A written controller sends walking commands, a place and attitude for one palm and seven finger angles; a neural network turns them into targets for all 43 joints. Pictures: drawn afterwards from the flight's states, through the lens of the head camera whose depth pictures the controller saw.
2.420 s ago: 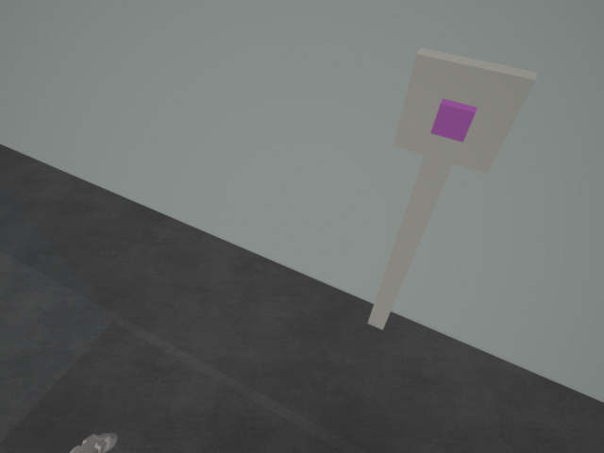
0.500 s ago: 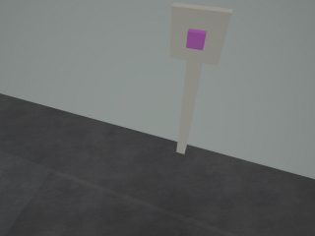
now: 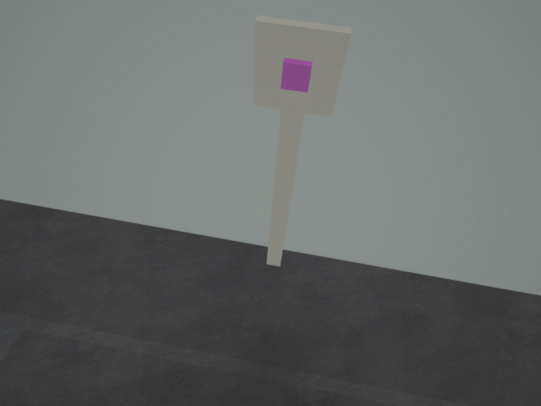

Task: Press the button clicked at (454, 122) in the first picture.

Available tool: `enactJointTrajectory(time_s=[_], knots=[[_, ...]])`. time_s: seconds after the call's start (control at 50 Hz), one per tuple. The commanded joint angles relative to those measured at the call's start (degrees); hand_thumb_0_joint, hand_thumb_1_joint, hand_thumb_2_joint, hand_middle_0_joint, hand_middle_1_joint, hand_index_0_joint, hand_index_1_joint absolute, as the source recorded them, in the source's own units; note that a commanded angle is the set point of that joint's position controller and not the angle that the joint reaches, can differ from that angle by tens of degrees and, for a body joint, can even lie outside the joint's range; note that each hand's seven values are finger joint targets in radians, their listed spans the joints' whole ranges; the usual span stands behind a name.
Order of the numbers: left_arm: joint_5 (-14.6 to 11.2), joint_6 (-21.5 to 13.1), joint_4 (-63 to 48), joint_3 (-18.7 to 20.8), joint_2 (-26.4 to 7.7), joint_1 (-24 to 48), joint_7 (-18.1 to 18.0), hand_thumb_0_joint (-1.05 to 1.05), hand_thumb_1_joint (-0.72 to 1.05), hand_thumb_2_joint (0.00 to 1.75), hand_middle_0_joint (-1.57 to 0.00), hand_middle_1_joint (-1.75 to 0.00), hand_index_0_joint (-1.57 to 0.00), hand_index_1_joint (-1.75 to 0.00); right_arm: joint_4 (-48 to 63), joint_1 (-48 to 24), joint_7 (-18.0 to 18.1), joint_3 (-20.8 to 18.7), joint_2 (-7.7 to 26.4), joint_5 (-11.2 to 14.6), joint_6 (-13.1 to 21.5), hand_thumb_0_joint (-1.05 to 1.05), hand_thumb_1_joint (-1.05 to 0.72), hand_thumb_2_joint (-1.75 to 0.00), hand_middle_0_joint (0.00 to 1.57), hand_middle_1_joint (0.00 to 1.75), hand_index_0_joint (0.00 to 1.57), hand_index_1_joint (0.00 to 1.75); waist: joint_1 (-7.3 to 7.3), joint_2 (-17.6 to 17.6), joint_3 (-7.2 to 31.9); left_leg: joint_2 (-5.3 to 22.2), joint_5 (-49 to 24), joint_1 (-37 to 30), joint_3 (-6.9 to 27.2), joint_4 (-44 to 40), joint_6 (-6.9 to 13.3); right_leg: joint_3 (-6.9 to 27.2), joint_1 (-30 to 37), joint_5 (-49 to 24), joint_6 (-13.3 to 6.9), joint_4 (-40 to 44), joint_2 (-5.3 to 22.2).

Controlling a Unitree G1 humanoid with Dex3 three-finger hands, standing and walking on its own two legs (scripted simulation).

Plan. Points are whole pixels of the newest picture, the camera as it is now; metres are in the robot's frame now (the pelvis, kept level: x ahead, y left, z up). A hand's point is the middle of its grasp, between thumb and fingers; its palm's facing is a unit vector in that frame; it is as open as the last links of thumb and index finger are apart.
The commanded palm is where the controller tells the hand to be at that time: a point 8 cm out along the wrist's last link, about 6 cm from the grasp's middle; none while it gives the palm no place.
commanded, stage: take the last steps up to it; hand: left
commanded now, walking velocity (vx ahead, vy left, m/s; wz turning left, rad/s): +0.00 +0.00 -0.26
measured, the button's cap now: (296, 74) +0.74 +0.00 +0.12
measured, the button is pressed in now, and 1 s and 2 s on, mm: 0 0 0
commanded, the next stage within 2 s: come to a stop and stand still in 0.76 s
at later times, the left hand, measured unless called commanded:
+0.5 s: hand (212, 385) +0.18 +0.11 -0.16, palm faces -0.15 -0.97 -0.18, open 7.4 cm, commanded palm none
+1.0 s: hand (222, 360) +0.23 +0.10 -0.18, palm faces -0.09 -0.99 -0.13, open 7.4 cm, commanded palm none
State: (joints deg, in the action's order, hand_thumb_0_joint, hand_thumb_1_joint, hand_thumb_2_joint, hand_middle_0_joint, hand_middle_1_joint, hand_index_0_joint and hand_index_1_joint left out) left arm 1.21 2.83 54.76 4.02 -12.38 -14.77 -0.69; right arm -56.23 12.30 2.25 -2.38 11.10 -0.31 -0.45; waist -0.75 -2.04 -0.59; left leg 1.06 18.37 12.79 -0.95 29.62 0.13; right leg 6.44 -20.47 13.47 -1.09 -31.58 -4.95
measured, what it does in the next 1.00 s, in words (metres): walks ahead: right foot, then left foot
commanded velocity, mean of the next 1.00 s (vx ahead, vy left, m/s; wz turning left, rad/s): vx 0.15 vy -0.09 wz -0.06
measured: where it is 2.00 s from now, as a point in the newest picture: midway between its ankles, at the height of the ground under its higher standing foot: outside the picture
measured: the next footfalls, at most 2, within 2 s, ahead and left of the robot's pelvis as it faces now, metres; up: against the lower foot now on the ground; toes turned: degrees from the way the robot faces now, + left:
right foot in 0.42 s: +0.07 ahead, -0.18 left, +0.00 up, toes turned -14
left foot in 0.76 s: +0.27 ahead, +0.01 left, +0.00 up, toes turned +3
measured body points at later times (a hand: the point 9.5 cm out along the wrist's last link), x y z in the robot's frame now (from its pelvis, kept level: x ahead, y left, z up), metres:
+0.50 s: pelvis +0.05 -0.05 +0.00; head +0.07 -0.06 +0.45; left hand +0.19 +0.16 -0.14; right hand -0.08 -0.28 -0.15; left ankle -0.01 +0.09 -0.68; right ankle +0.03 -0.17 -0.73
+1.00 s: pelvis +0.21 -0.06 +0.01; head +0.23 -0.04 +0.46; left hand +0.24 +0.15 -0.16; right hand +0.21 -0.30 -0.13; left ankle +0.23 +0.01 -0.73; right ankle +0.18 -0.21 -0.67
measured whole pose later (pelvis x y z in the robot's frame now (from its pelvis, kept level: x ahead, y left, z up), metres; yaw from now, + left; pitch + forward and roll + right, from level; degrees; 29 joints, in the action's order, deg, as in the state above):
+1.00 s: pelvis +0.21 -0.06 +0.01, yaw -9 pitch -1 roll -1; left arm 1.3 0.9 62.6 2.6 -9.3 -15.9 -1.0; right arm -61.4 13.5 2.8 -1.3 7.8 -0.8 2.4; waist -0.6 -2.7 -2.9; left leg 3.0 13.3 11.5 -11.1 25.7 3.2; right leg -2.4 -24.5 18.9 2.1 -54.9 4.2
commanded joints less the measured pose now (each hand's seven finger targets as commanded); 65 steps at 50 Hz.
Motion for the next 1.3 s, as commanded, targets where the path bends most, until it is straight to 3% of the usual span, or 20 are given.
enactJointTrajectory(time_s=[0.0,0.06,0.16,0.26,0.36,0.38,0.4,0.42,0.52,0.72,0.76,0.78,0.82,0.88,0.98,1.12,1.16,1.18,1.2,1.28], knots=[[0.7,-0.4,-4.3,1.9,-6.0,2.7,0.4,0.00,0.90,0.90,-0.20,-0.30,-0.20,-0.30,3.5,1.4,0.8,-1.6,9.7,-1.3,1.2,0.00,-0.90,-0.90,0.20,0.30,0.20,0.30,0.56,11.9,-4.1,19.7,-8.5,3.2,18.4,-17.8,9.8,-0.7,-9.5,12.9,2.4,-26.1,2.7],[0.5,-0.6,-2.4,1.4,-4.0,-1.0,1.5,0.00,0.90,0.90,-0.20,-0.30,-0.20,-0.30,3.6,0.7,0.7,-0.9,8.3,-1.3,1.9,0.00,-0.90,-0.90,0.20,0.30,0.20,0.30,-0.66,9.2,-1.2,14.7,-12.3,-2.2,8.2,-15.1,8.3,-4.3,-10.6,8.9,3.1,-30.9,4.1],[0.8,-1.3,-4.9,0.4,-3.2,8.5,3.1,0.00,0.90,0.90,-0.20,-0.30,-0.20,-0.30,-1.0,11.8,0.5,-2.0,9.3,-1.8,3.0,0.00,-0.90,-0.90,0.20,0.30,0.20,0.30,5.03,8.7,-4.4,18.2,-9.7,-11.5,10.6,-16.8,9.8,-7.2,-16.0,9.6,3.2,-21.4,7.3],[0.6,-1.6,-4.7,0.2,-2.2,11.3,3.9,0.00,0.90,0.90,-0.20,-0.30,-0.20,-0.30,-2.8,12.9,0.4,-2.5,10.4,-2.1,3.2,0.00,-0.90,-0.90,0.20,0.30,0.20,0.30,5.21,10.4,-4.8,19.0,-6.2,-9.2,7.2,-17.3,8.4,-9.4,-10.6,9.5,2.6,-12.1,8.4],[0.5,-3.1,0.0,0.8,-3.3,1.1,3.5,0.00,0.90,0.90,-0.20,-0.30,-0.20,-0.30,-4.1,10.9,-0.3,-2.6,10.0,-1.8,2.8,0.00,-0.90,-0.90,0.20,0.30,0.20,0.30,-0.26,6.6,0.8,13.8,-7.0,1.5,0.3,-3.7,3.1,-13.5,15.6,0.7,0.4,7.9,4.8],[0.6,-3.9,2.6,1.6,-7.1,-5.8,2.7,0.00,0.90,0.90,-0.20,-0.30,-0.20,-0.30,-3.7,10.6,-0.9,-1.9,7.8,-1.1,3.0,0.00,-0.90,-0.90,0.20,0.30,0.20,0.30,-3.52,-1.6,4.2,10.4,-3.8,12.8,-5.8,8.2,0.6,-5.4,29.8,4.8,-2.7,10.5,12.5],[0.3,-4.4,4.9,2.9,-13.7,-13.0,1.5,0.00,0.90,0.90,-0.20,-0.30,-0.20,-0.30,-0.8,7.4,-1.2,-0.3,2.8,-0.6,3.2,0.00,-0.90,-0.90,0.20,0.30,0.20,0.30,-6.62,-18.0,6.2,3.2,17.2,28.0,-9.9,25.9,-1.9,15.3,38.1,6.3,-9.0,15.9,26.8],[-0.5,-4.2,5.5,2.7,-14.0,-14.5,0.7,0.00,0.90,0.90,-0.20,-0.30,-0.20,-0.30,0.9,2.4,-1.1,-0.8,5.6,-1.0,2.9,0.00,-0.90,-0.90,0.20,0.30,0.20,0.30,-7.83,-12.7,4.9,5.0,17.7,29.8,-2.7,33.3,-0.7,18.4,31.4,7.9,-11.8,18.5,29.1],[0.4,-5.4,4.1,-0.4,-4.3,-1.7,-0.3,0.00,0.90,0.90,-0.20,-0.30,-0.20,-0.30,-2.4,6.1,-2.3,-1.3,2.0,-1.8,1.3,0.00,-0.90,-0.90,0.20,0.30,0.20,0.30,1.66,-3.5,-5.9,7.8,3.3,20.7,-3.8,31.1,-2.0,-0.3,9.1,1.5,-8.6,20.3,20.4],[-0.2,-5.5,7.0,-0.8,-4.6,-4.0,-0.1,0.00,0.90,0.90,-0.20,-0.30,-0.20,-0.30,-4.4,13.6,-2.2,-1.4,3.3,-1.4,3.0,0.00,-0.90,-0.90,0.20,0.30,0.20,0.30,6.60,2.8,-1.8,3.8,-9.1,-7.1,-6.6,0.7,-0.3,-8.0,4.4,-10.2,-4.8,1.7,13.4],[-0.6,-5.0,5.0,-1.4,-1.0,-6.7,0.4,0.00,0.90,0.90,-0.20,-0.30,-0.20,-0.30,-6.1,22.1,-1.0,-2.9,13.4,-1.7,3.3,0.00,-0.90,-0.90,0.20,0.30,0.20,0.30,7.33,25.2,4.5,26.2,-10.9,-17.4,25.5,-14.6,8.7,-12.4,-9.6,21.3,0.0,-30.3,2.7],[0.1,-4.4,4.9,-1.0,-2.9,-4.2,0.1,0.00,0.90,0.90,-0.20,-0.30,-0.20,-0.30,-6.6,19.9,-0.1,-2.5,11.9,-1.5,3.0,0.00,-0.90,-0.90,0.20,0.30,0.20,0.30,7.35,19.1,2.6,27.0,-7.6,-12.7,26.5,-16.9,8.8,-6.4,-11.5,19.3,-0.7,-38.0,5.1],[0.5,-4.5,5.5,-0.8,-1.4,-1.9,0.8,0.00,0.90,0.90,-0.20,-0.30,-0.20,-0.30,-4.1,11.4,-0.1,-1.2,6.4,-1.3,3.5,0.00,-0.90,-0.90,0.20,0.30,0.20,0.30,4.10,7.5,-5.8,22.6,-6.7,-2.9,16.4,-17.5,8.6,-5.7,-13.5,9.7,0.3,-39.9,9.9],[0.2,-3.1,8.1,-1.4,2.3,-7.4,0.4,0.00,0.90,0.90,-0.20,-0.30,-0.20,-0.30,-3.6,6.1,0.4,0.1,2.6,-0.9,4.5,0.00,-0.90,-0.90,0.20,0.30,0.20,0.30,0.01,6.9,-1.6,16.7,-33.9,-0.7,0.5,-14.5,6.0,-6.2,-5.1,4.3,2.9,-30.2,11.0],[0.2,-0.9,6.3,-1.3,1.8,-6.3,-0.8,0.00,0.90,0.90,-0.20,-0.30,-0.20,-0.30,-3.9,4.1,0.9,-1.1,5.3,-0.4,2.5,0.00,-0.90,-0.90,0.20,0.30,0.20,0.30,0.28,8.9,0.3,16.3,-49.0,-5.0,-3.7,-9.8,7.4,-9.6,-2.6,4.0,3.8,-17.7,9.1],[0.2,-1.3,2.8,0.0,0.1,-4.1,-1.0,0.00,0.90,0.90,-0.20,-0.30,-0.20,-0.30,-2.2,0.5,0.1,-3.6,7.1,-1.2,0.0,0.00,-0.90,-0.90,0.20,0.30,0.20,0.30,-0.36,13.6,-0.5,16.4,-35.7,-1.8,-2.8,-3.7,6.4,-10.6,2.5,1.8,2.0,-7.8,8.5],[0.7,-2.5,3.1,0.4,-2.7,-6.4,-1.1,0.00,0.90,0.90,-0.20,-0.30,-0.20,-0.30,-2.1,2.2,-0.5,-3.6,5.6,-0.9,-0.4,0.00,-0.90,-0.90,0.20,0.30,0.20,0.30,-1.34,4.8,1.3,11.3,-19.5,1.3,-5.4,4.8,2.0,-9.5,9.8,-15.0,2.2,4.2,11.2],[1.3,-3.3,2.6,1.1,-7.8,-6.1,-1.7,0.00,0.90,0.90,-0.20,-0.30,-0.20,-0.30,-1.4,5.4,-0.9,-3.1,1.5,-0.4,-0.5,0.00,-0.90,-0.90,0.20,0.30,0.20,0.30,-0.46,-10.9,3.6,3.6,3.1,9.1,-8.7,15.9,-1.4,5.3,14.4,-33.2,-1.8,8.0,23.6],[0.6,-3.2,1.9,1.1,-10.2,-6.8,-1.5,0.00,0.90,0.90,-0.20,-0.30,-0.20,-0.30,-0.6,5.9,-0.8,-3.1,1.3,-0.1,-1.3,0.00,-0.90,-0.90,0.20,0.30,0.20,0.30,-1.31,-12.6,5.6,-0.2,18.6,9.6,-3.1,25.1,-1.5,7.8,12.0,-42.9,-7.3,9.8,30.6],[0.3,-3.1,0.2,0.7,-6.9,0.5,-2.4,0.00,0.90,0.90,-0.20,-0.30,-0.20,-0.30,-1.2,3.0,-1.3,-3.2,3.3,-0.8,-2.9,0.00,-0.90,-0.90,0.20,0.30,0.20,0.30,0.17,-7.8,2.4,1.2,8.2,16.0,3.2,41.7,-2.6,3.5,9.2,-30.7,-7.9,10.5,25.8]])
